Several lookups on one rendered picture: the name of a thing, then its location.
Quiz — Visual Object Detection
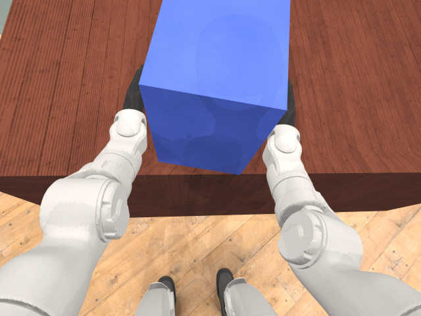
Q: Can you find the robot left forearm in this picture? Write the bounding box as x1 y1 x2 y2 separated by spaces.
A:
39 109 147 232

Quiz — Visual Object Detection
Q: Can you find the right robot hand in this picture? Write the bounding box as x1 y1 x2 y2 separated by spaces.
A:
277 78 295 127

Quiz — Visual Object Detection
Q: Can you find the right robot upper arm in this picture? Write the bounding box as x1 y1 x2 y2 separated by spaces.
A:
278 209 421 316

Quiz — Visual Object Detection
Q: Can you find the robot right shin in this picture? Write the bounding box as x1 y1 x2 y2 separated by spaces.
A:
224 278 247 310

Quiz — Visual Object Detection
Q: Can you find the left robot upper arm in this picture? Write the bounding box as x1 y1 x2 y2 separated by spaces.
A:
0 178 130 316

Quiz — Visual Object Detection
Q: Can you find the robot left thigh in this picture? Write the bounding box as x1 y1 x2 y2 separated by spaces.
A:
134 288 175 316

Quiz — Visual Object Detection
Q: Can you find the pedestal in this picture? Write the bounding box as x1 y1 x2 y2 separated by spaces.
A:
0 0 421 218

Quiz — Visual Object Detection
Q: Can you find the robot right forearm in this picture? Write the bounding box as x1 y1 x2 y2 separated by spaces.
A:
262 124 344 229

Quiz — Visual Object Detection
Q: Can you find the left robot hand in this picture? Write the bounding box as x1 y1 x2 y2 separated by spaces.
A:
122 64 144 112

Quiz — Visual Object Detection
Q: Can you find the carton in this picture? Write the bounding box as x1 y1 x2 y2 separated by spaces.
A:
139 0 290 175

